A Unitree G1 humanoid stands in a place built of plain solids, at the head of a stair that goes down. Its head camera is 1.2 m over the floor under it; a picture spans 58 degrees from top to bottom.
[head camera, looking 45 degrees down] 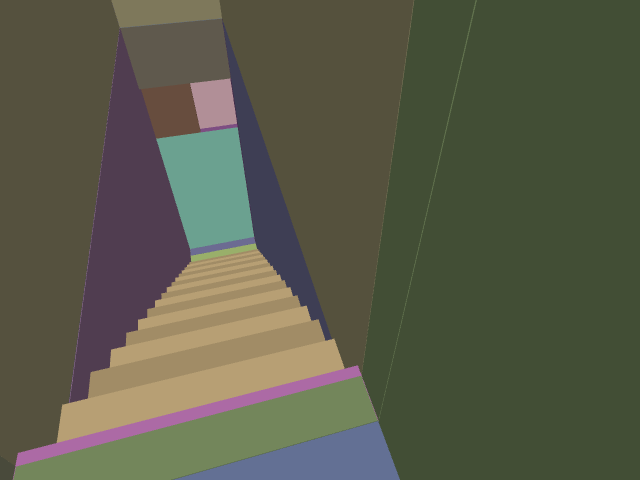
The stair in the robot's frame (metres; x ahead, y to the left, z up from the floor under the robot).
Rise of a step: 0.20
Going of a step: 0.23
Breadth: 0.94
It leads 16 degrees to the left of straight ahead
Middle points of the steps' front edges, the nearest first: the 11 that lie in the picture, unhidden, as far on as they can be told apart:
0.54 0.34 0.00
0.75 0.40 -0.19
0.97 0.46 -0.39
1.19 0.52 -0.59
1.41 0.58 -0.79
1.63 0.64 -0.98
1.85 0.71 -1.18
2.07 0.77 -1.38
2.29 0.83 -1.57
2.51 0.89 -1.77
2.73 0.95 -1.97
